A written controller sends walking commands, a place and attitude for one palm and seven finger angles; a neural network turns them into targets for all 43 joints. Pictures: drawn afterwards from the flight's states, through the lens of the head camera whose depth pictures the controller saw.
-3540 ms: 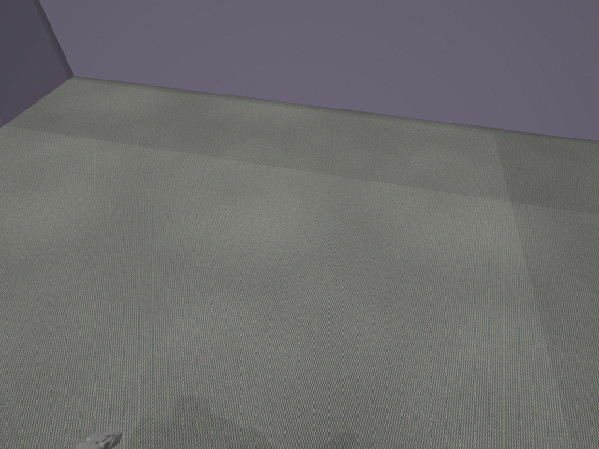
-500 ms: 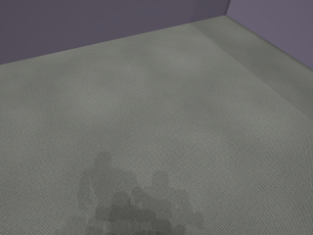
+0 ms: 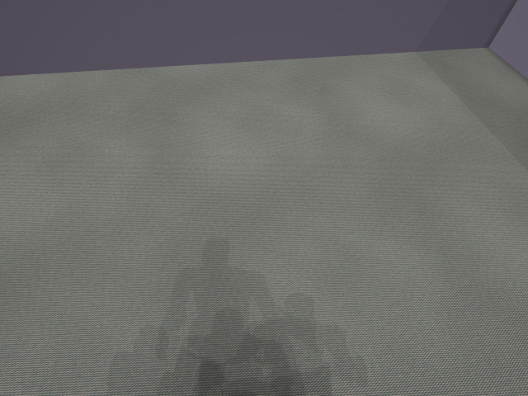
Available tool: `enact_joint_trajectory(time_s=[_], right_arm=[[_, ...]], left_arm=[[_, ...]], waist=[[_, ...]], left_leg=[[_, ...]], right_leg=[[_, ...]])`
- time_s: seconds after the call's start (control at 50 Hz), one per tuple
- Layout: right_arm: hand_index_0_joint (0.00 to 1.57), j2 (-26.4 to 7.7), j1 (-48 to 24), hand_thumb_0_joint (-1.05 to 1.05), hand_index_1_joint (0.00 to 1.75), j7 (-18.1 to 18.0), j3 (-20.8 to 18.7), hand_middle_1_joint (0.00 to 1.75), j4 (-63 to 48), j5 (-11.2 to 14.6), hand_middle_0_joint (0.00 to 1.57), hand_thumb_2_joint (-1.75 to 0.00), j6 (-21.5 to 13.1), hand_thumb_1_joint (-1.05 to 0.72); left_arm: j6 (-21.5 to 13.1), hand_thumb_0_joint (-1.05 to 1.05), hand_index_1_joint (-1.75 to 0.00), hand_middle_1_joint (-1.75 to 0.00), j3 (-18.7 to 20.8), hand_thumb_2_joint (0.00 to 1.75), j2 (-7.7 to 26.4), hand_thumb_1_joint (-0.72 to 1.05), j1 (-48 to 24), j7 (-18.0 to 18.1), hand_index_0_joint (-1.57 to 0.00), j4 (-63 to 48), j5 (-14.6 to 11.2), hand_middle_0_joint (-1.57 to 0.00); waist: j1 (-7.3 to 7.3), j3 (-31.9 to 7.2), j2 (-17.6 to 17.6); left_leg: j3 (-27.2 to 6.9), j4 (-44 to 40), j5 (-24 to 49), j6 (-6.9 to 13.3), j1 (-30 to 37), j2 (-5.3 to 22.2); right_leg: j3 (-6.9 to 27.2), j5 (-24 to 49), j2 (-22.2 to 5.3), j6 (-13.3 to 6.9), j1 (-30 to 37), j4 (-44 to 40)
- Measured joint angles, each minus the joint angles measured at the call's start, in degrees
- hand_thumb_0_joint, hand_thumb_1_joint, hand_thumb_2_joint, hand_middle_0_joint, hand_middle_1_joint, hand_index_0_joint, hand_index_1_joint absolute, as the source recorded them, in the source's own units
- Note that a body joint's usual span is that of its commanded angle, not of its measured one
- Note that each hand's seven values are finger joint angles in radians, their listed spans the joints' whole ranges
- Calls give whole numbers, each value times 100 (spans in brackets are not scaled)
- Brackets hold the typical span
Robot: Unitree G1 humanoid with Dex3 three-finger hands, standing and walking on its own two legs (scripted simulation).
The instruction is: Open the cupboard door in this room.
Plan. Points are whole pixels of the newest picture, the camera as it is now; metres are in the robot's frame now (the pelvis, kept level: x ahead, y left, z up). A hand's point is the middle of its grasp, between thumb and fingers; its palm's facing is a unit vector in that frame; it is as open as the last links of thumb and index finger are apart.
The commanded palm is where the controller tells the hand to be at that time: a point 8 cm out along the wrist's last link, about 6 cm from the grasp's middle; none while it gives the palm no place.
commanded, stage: turn or walk to find it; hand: left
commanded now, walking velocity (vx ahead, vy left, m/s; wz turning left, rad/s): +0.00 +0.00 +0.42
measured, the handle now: out of the picture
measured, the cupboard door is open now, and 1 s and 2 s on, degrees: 0 0 0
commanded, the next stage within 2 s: none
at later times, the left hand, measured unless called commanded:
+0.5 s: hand out of the picture +0.05 +0.20 -0.14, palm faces +0.18 -0.95 -0.27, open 7.4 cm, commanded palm none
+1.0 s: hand out of the picture -0.12 +0.23 -0.17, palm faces +0.43 -0.87 -0.24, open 7.4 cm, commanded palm none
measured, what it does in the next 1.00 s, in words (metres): steps on the spot, turning left: right foot, then left foot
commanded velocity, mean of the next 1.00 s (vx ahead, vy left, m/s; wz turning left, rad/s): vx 0.00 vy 0.00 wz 0.42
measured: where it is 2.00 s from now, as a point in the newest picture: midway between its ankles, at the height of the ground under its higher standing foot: outside the picture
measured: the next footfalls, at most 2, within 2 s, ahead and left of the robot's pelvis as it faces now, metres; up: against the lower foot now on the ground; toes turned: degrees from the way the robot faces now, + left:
right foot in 0.46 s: +0.03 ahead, -0.12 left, +0.00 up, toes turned +6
left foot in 0.86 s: -0.05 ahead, +0.13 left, +0.00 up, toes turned +26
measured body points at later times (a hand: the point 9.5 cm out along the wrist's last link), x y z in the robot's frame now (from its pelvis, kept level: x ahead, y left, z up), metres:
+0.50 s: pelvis -0.03 -0.02 +0.01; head +0.00 -0.04 +0.46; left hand +0.04 +0.24 -0.11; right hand +0.06 -0.25 -0.15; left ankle +0.00 +0.11 -0.71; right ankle -0.01 -0.13 -0.73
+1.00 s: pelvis -0.06 +0.02 +0.01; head -0.05 +0.05 +0.46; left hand -0.14 +0.28 -0.15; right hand +0.12 -0.18 -0.12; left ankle -0.09 +0.11 -0.72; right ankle -0.03 -0.12 -0.66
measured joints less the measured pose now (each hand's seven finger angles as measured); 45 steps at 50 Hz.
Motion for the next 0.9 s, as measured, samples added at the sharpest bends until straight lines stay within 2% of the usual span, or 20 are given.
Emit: enact_joint_trajectory(time_s=[0.02, 0.06, 0.1, 0.16, 0.24, 0.32, 0.4, 0.44, 0.46, 0.52, 0.58, 0.64, 0.7, 0.78, 0.84, 0.86, 0.9], right_arm=[[20, 53, -49, 1, 30, -3, 10, 30, -17, -10, 19, -90, -44, -91], [20, 140, -109, 1, 30, -31, 54, 30, -65, -20, 20, -90, -122, -91], [20, 201, -101, 1, 30, -86, 89, 30, -110, -31, 20, -90, -165, -91], [20, 257, -56, 1, 30, -128, 139, 30, -120, -31, 20, -90, -187, -91], [20, 287, 41, 1, 30, -131, 154, 30, -100, -28, 20, -90, -180, -91], [20, 291, 159, 1, 30, -118, 120, 30, -81, -52, 20, -90, -146, -90], [20, 247, 280, 1, 30, -102, 62, 30, -40, -71, 20, -90, -91, -90], [20, 206, 360, 1, 30, -93, 27, 30, -27, -57, 20, -90, -60, -90], [20, 178, 407, 1, 30, -84, 4, 30, -25, -36, 20, -90, -45, -90], [20, 73, 456, 1, 30, -66, -92, 30, 41, -40, 20, -90, 78, -91], [20, -15, 486, 1, 30, -15, -156, 30, 96, -60, 20, -90, 148, -91], [20, -58, 522, 1, 30, 5, -178, 30, 124, -63, 20, -90, 153, -91], [20, -59, 520, 1, 30, 2, -162, 30, 174, -52, 20, -90, 173, -91], [20, -34, 383, 1, 30, -14, -99, 30, 213, -13, 19, -90, 163, -91], [20, -3, 255, 1, 30, -27, -45, 30, 144, 10, 19, -90, 78, -91], [20, -9, 230, 1, 30, -21, -28, 30, 99, 8, 19, -90, 25, -91], [20, 86, 107, 1, 30, -21, -4, 30, 46, -13, 19, -90, -63, -91]], left_arm=[[53, 1, -30, -30, 35, 90, 78, 90, -4, 1, -21, 31, -20, -21], [191, 1, -30, -30, 77, 90, 185, 90, -23, 32, -20, 113, -28, -21], [262, 1, -30, -30, 107, 90, 237, 91, -74, 22, -20, 192, -34, -20], [243, 1, -30, -30, 126, 90, 261, 91, -166, -18, -20, 173, -39, -20], [205, 1, -30, -30, 114, 90, 209, 91, -300, -36, -20, 54, -46, -20], [191, 1, -30, -30, 88, 90, 108, 91, -469, -24, -20, -61, -56, -20], [129, 1, -30, -30, 34, 90, -20, 91, -618, -9, -20, -192, -82, -20], [64, 1, -30, -30, -1, 90, -80, 91, -641, -4, -20, -265, -95, -20], [13, 1, -30, -30, -16, 90, -108, 91, -632, 4, -20, -302, -83, -20], [-57, 1, -30, -30, -81, 90, -252, 91, -587, 19, -20, -338, -36, -20], [-45, 1, -30, -30, -113, 90, -325, 90, -468, 24, -20, -317, -29, -20], [-43, 1, -30, -30, -117, 90, -346, 90, -390, 34, -20, -242, -14, -21], [-60, 1, -30, -30, -109, 90, -329, 90, -322, 28, -21, -181, 8, -21], [-76, 1, -30, -30, -82, 90, -237, 90, -224, 1, -21, -104, 34, -21], [-39, 1, -30, -30, -27, 90, -108, 90, -141, -4, -21, -18, 25, -21], [-12, 1, -30, -30, -4, 90, -60, 90, -93, -6, -21, -1, 2, -21], [102, 1, -30, -30, 62, 90, 96, 90, -61, 4, -21, 69, -26, -21]], waist=[[34, 26, -115], [72, 46, -200], [43, 18, -175], [17, -24, -117], [-27, -101, -14], [-133, -149, 105], [-238, -176, 229], [-262, -212, 285], [-253, -239, 314], [-246, -212, 453], [-253, -206, 465], [-277, -179, 424], [-235, -140, 319], [-104, -64, 168], [-51, -34, 63], [-44, -53, 51], [16, -19, -147]], left_leg=[[32, 77, -5, 135, -53, -74], [51, 171, -88, 292, -90, -115], [-11, 13, -16, 344, -38, -130], [-124, -361, 235, 368, 83, -186], [-274, -685, 473, 400, 151, -278], [-457, -757, 589, 382, 98, -356], [-644, -657, 632, 302, -45, -425], [-738, -496, 603, 233, -176, -474], [-779, -332, 549, 189, -284, -501], [-770, 1047, -553, 63, -773, -515], [-617, 2553, -523, -38, -1201, -395], [-511, 3018, -370, -162, -1263, -180], [-416, 2596, -550, -243, -1024, -19], [-244, 1513, -807, -244, -545, 64], [-66, 464, -452, -188, -101, 44], [-26, 28, -74, -95, 67, 41], [32, 98, 15, 186, 10, -84]], right_leg=[[140, -377, -51, 58, -177, 399], [519, -938, 73, 104, -580, 1381], [724, -863, 207, 126, -893, 2109], [876, -492, 288, 168, -1118, 2442], [998, -300, 339, 217, -1119, 2172], [1059, -415, 434, 212, -906, 1547], [1066, -351, 585, 145, -533, 651], [1022, 68, 649, 109, -210, -108], [994, 259, 656, 15, -61, -487], [803, 342, 641, -291, -22, -455], [643, 433, 559, -340, 138, -661], [474, 494, 470, -325, 234, -786], [332, 491, 346, -297, 257, -794], [172, 427, 168, -205, 177, -627], [30, 294, 20, -73, 56, -327], [-14, 206, -24, -15, -32, -137], [263, -340, -80, 66, -357, 603]])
